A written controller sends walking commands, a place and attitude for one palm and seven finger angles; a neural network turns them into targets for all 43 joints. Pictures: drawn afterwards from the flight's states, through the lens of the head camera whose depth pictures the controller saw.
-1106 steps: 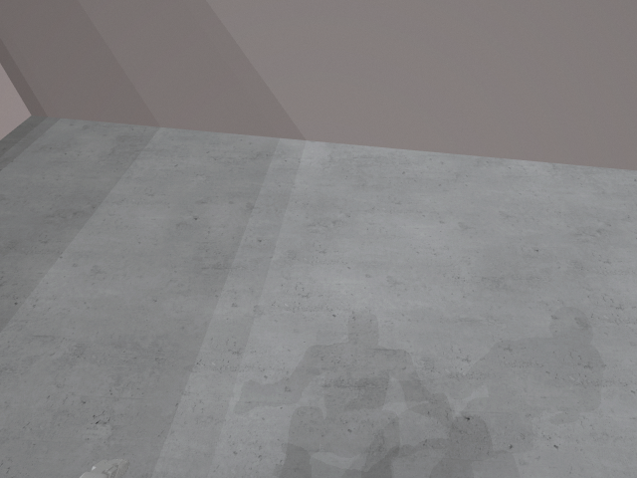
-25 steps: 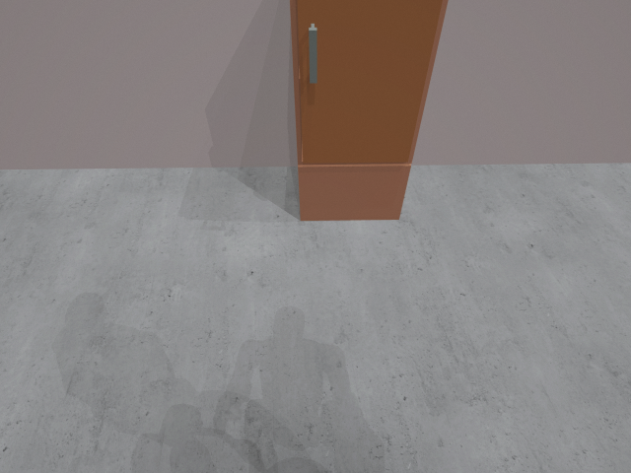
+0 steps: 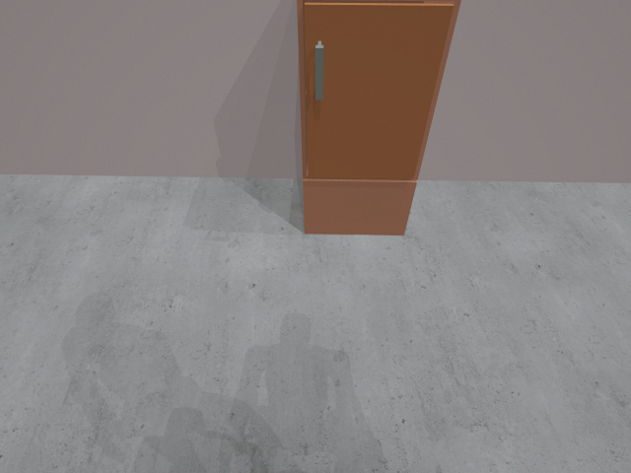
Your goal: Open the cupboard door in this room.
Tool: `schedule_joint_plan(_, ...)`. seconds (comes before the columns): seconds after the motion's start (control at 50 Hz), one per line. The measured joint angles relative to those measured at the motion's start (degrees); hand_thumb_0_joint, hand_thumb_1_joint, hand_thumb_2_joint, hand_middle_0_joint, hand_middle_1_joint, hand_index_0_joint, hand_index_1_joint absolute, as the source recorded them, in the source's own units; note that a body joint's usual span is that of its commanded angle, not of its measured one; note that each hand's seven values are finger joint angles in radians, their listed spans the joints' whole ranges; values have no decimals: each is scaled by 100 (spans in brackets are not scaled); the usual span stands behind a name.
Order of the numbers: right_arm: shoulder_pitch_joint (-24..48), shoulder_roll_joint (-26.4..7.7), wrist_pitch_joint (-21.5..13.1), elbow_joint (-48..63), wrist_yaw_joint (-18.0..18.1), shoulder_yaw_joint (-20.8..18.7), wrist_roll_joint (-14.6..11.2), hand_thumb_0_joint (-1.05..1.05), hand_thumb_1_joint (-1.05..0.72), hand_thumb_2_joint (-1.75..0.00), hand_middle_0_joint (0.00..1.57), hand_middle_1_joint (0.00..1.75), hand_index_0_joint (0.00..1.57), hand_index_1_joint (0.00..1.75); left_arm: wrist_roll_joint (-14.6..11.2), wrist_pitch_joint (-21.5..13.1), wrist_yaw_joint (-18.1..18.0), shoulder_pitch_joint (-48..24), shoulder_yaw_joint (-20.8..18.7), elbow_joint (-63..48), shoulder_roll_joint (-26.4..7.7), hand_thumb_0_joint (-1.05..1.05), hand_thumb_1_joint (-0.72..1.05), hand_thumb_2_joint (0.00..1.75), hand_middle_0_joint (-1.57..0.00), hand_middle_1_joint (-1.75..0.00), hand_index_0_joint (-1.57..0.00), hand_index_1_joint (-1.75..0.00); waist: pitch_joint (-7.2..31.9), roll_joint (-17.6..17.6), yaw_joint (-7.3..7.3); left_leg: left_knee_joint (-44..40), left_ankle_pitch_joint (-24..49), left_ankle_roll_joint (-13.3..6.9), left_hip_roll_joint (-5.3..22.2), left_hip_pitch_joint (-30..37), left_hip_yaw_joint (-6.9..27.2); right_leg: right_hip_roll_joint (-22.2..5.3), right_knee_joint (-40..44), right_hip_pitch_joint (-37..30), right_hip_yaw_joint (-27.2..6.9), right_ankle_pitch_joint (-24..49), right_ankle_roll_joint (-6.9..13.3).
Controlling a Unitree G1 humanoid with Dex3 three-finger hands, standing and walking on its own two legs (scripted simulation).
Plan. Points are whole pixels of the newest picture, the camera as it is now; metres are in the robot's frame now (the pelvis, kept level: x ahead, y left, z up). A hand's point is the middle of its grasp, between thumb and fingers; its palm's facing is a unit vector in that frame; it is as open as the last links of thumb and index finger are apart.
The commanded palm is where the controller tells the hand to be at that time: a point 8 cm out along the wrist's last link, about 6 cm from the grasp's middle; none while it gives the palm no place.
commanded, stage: look at it before walking up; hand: left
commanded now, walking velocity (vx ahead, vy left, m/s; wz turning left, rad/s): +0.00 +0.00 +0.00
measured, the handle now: (319, 70) +1.19 +0.06 -0.01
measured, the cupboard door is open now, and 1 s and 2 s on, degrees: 0 0 0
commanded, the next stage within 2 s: walk to a spot facing it in 0.62 s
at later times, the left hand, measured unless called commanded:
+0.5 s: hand out of the picture -0.03 +0.17 -0.18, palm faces +0.04 -0.99 -0.17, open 7.3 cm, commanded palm none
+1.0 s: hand out of the picture +0.01 +0.18 -0.18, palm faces -0.05 -0.98 -0.18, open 7.3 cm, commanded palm none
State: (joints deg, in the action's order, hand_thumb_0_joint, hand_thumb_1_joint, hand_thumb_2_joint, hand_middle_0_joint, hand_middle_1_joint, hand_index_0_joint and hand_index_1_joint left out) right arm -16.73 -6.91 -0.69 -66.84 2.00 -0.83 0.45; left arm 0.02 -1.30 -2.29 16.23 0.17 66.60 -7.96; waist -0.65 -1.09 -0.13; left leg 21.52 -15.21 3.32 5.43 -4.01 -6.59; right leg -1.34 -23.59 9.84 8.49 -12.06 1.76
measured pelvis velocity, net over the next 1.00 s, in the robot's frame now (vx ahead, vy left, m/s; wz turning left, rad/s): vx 0.01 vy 0.01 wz -0.12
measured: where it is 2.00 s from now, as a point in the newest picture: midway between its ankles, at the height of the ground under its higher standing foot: (352, 454)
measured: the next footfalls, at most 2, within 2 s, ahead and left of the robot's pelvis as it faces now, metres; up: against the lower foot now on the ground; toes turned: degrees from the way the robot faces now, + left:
left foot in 1.62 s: +0.39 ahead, +0.04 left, +0.00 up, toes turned -14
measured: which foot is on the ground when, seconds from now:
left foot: down 0.00-1.00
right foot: down 0.00-1.00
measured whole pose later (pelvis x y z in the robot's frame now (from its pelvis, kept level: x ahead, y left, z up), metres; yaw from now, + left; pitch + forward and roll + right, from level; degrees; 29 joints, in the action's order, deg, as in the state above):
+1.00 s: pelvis +0.01 +0.01 -0.01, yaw -7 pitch -1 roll +1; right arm -20.1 -8.0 -1.4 -63.5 1.7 -3.5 1.7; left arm 1.6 1.9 0.8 18.7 -3.2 62.5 -6.8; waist -1.7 -1.6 -0.9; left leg 27.2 -20.3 1.9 5.8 -4.8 -13.2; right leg -3.3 -45.1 21.3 6.5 -23.8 0.2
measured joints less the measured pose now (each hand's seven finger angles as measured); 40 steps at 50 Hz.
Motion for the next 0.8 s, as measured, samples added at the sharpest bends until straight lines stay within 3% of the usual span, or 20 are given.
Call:
schedule_joint_plan(0.26,-1,6,-3,33,9,11,-3,0,-92,-90,20,30,19,30,22,-4,24,239,56,68,258,0,91,90,-20,-30,-20,-30,-77,81,46,-8,56,-55,-31,-69,-21,-20,111,30,-25,128,-31)
schedule_joint_plan(0.68,-301,174,-43,-21,-17,22,-5,0,-91,-90,20,30,20,30,33,7,-18,107,-7,-85,72,1,92,90,-20,-30,-20,-30,-94,96,-28,64,54,-198,-184,-166,-101,-175,6,167,-127,167,-156)
schedule_joint_plan(0.8,-283,131,-49,-8,-6,-5,10,0,-91,-90,20,30,20,30,38,20,5,127,-31,-91,81,0,92,90,-20,-30,-20,-30,-91,120,10,120,11,-224,-192,-174,-161,-182,-38,202,-189,160,-179)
